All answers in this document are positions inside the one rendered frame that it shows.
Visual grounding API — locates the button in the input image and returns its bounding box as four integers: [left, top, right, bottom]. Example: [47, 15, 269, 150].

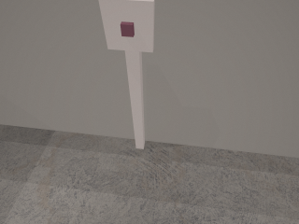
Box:
[120, 21, 135, 37]

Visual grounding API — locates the panel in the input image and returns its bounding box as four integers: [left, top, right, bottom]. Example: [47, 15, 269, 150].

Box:
[98, 0, 155, 149]

